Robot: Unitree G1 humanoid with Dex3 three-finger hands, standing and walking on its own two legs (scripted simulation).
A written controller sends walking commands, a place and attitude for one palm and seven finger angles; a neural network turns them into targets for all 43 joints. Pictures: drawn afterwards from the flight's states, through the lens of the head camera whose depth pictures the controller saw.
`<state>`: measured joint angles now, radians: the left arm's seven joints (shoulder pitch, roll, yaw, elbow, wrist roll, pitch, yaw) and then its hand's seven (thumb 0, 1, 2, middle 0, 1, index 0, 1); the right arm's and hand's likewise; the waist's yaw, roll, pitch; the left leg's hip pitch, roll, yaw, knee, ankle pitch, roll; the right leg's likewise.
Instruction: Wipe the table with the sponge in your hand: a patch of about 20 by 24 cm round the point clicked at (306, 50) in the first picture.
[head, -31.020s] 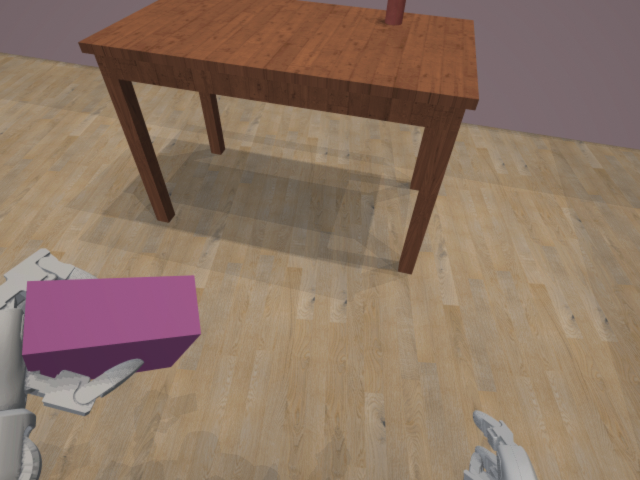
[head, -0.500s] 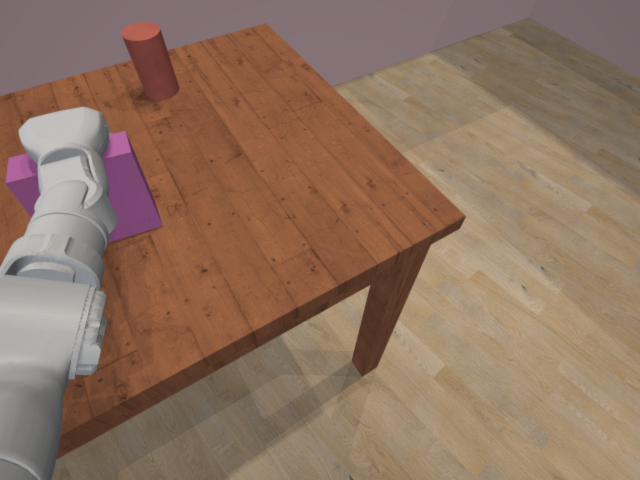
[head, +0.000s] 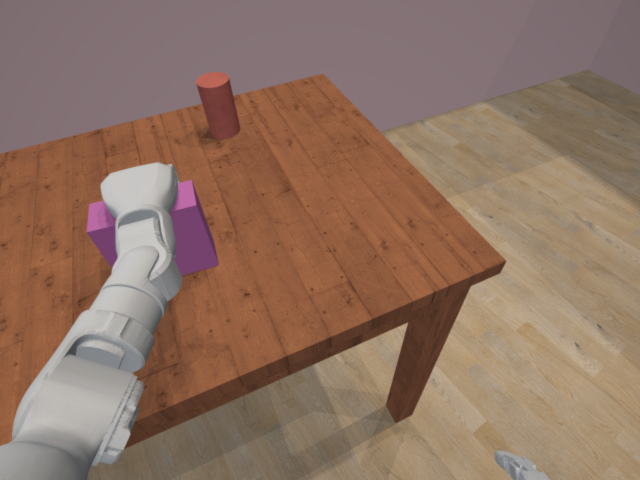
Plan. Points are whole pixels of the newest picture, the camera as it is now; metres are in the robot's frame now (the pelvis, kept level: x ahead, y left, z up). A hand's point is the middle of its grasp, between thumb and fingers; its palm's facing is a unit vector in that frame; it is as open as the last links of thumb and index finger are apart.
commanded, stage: wipe back along the third lane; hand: left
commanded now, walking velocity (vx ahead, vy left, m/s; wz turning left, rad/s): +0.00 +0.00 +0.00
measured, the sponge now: (163, 246) +0.42 +0.26 +0.05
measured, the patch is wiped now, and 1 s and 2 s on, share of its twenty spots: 0.95 0.95 0.95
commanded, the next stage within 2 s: slide back across to the middle lane in 1.08 s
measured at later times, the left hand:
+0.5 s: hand (163, 250) +0.37 +0.23 +0.10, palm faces +0.03 +0.00 -1.00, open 9.8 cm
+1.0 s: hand (170, 275) +0.33 +0.20 +0.10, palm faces +0.07 -0.04 -1.00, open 9.8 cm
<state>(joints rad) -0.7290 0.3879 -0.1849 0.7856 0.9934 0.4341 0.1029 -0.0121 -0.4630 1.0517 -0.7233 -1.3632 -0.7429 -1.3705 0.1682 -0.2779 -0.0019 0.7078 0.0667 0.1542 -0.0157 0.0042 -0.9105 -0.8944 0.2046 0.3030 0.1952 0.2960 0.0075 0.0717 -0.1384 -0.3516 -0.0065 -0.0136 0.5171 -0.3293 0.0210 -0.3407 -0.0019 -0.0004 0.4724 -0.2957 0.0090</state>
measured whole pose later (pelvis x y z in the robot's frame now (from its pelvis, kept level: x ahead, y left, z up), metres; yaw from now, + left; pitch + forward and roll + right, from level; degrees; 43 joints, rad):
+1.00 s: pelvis -0.01 -0.01 +0.00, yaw +0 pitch +3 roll +0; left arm -0.35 0.32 -0.32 0.22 0.99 0.65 0.06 0.02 -0.45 1.05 -0.70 -1.38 -0.73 -1.38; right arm 0.05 -0.28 0.03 0.66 0.09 0.16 0.01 0.01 -0.91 -0.89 0.20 0.30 0.19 0.30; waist 0.07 0.10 -0.11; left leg -0.24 -0.01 -0.01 0.51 -0.33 0.01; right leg -0.25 -0.01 0.00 0.52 -0.32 0.00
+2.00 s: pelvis -0.02 -0.03 +0.00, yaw +0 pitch +0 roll +0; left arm -0.13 0.45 -0.12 0.04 0.94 0.48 -0.03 -0.01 -0.47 1.05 -0.73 -1.37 -0.76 -1.36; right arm 0.06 -0.29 0.03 0.67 0.06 0.10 -0.05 0.01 -0.91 -0.89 0.20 0.30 0.19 0.30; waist 0.09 0.10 -0.05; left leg -0.18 0.01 -0.02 0.47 -0.30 -0.01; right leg -0.20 0.01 0.00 0.49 -0.30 -0.02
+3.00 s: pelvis -0.05 -0.02 +0.00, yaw +1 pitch +8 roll -1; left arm -0.69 0.57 -0.02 0.90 1.02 0.12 0.05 0.00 -0.52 1.08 -0.77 -1.33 -0.80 -1.34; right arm 0.25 -0.30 -0.01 0.74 0.07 0.09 -0.06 0.01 -0.91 -0.89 0.21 0.30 0.20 0.30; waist 0.00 0.07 -0.09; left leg -0.39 0.01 -0.03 0.52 -0.26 0.00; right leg -0.38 0.01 -0.02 0.49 -0.24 -0.01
